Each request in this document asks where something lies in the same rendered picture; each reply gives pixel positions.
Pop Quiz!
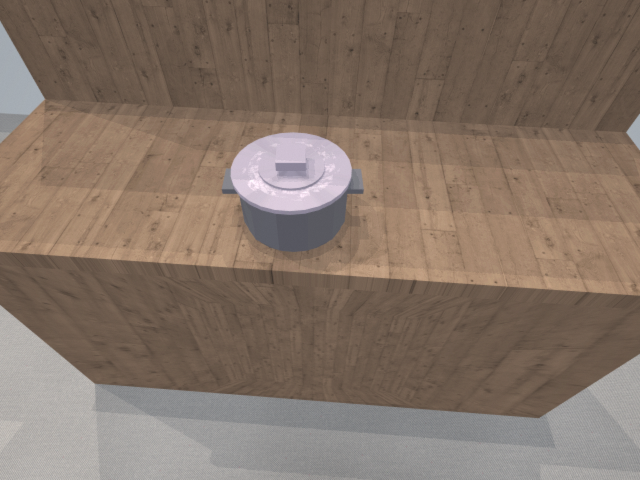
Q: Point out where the lid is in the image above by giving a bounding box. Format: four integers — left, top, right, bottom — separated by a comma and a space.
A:
231, 132, 352, 215

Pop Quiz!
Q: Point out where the table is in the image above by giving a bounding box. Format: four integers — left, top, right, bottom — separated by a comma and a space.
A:
0, 0, 640, 418

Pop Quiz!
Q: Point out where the knob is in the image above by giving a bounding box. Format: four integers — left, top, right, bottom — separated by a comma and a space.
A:
275, 144, 306, 171

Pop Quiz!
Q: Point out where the pot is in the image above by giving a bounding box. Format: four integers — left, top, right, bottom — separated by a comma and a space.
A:
222, 169, 364, 252

